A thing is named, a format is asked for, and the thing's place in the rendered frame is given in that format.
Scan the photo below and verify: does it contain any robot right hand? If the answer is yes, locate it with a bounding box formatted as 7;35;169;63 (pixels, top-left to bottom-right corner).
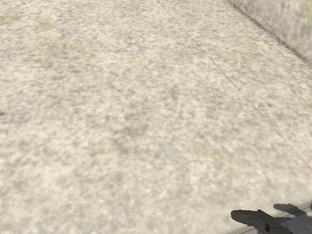
231;210;293;234

